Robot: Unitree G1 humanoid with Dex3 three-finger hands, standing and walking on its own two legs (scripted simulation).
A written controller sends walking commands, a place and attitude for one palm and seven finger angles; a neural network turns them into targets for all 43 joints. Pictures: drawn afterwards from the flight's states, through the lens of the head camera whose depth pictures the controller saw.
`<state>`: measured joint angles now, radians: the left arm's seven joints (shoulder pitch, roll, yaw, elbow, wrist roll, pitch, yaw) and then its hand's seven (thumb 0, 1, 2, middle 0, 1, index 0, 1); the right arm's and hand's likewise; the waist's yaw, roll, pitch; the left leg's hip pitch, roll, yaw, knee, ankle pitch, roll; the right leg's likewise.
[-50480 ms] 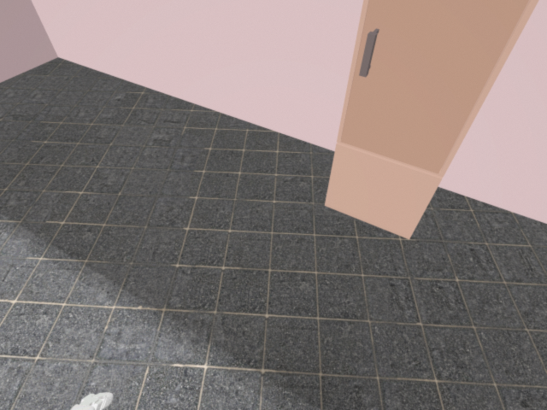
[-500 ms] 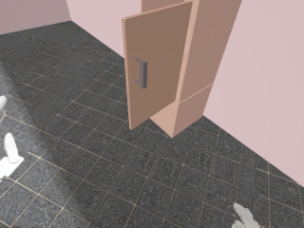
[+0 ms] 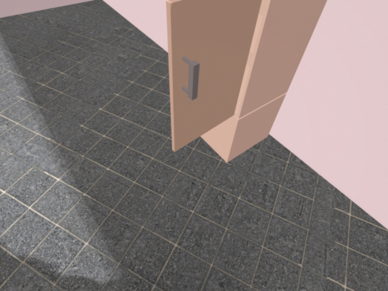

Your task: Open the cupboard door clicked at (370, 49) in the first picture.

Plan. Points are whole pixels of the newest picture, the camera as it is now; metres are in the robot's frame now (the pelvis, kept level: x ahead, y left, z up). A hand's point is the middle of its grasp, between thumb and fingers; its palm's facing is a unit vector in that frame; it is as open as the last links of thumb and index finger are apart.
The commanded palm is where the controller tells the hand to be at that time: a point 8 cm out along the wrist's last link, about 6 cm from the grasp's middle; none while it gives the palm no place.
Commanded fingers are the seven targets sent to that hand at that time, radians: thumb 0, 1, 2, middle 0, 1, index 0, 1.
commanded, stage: let the arm hang, fingers relaxed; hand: left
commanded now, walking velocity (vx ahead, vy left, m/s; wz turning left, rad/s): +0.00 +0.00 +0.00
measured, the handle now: (189, 78) +0.71 +0.06 +0.03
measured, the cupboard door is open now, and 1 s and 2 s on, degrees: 94 94 94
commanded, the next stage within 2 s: look to check the result in 0.76 s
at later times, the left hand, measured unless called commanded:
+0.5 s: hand out of the picture +0.01 +0.21 -0.16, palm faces +0.00 -0.97 -0.25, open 7.4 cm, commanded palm none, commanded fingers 0.00 0.90 0.90 -0.20 -0.30 -0.20 -0.30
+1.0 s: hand out of the picture +0.04 +0.23 -0.15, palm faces -0.01 -0.96 -0.28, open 7.4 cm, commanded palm none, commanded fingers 0.00 0.90 0.90 -0.20 -0.30 -0.20 -0.30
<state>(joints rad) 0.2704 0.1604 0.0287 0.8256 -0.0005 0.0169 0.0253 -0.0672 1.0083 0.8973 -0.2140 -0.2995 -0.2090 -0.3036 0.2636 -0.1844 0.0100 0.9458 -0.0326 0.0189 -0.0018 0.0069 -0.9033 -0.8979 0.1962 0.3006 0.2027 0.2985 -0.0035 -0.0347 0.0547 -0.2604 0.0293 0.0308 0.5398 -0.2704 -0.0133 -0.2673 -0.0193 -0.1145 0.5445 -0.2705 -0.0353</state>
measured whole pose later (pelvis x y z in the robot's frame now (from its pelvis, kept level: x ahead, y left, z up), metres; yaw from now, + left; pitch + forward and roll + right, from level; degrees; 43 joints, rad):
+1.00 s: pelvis +0.00 +0.02 +0.01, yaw -2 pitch -2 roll +0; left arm 0.19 0.23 0.02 1.14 0.01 -0.01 0.02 0.00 0.90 0.90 -0.20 -0.30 -0.20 -0.30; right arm 0.21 -0.22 -0.02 1.14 -0.02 0.00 -0.01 0.00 -0.90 -0.90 0.20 0.30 0.20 0.30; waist -0.01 0.03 0.05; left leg -0.15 0.01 0.07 0.36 -0.18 0.01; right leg -0.17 -0.03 -0.08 0.38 -0.17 -0.01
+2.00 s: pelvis +0.03 +0.00 +0.02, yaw -1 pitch -1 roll +0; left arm 0.10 0.30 0.01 1.14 0.01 -0.03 0.01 0.00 0.90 0.90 -0.21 -0.30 -0.20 -0.30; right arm 0.11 -0.32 -0.01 1.14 -0.02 0.00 0.00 0.00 -0.90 -0.90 0.20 0.30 0.20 0.30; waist -0.01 0.03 0.05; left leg -0.08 0.03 0.06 0.28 -0.19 -0.02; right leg -0.11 0.00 -0.09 0.30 -0.19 -0.03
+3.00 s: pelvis +0.04 +0.01 +0.02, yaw -2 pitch -1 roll +0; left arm 0.11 0.32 0.00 1.14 0.01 -0.03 0.01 0.00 0.90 0.90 -0.21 -0.30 -0.20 -0.30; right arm 0.12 -0.32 -0.01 1.14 -0.02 -0.01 0.00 0.00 -0.90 -0.90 0.20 0.30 0.21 0.30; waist -0.01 0.01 0.05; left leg -0.07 0.02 0.07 0.27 -0.19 -0.01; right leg -0.09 -0.01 -0.08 0.28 -0.18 -0.02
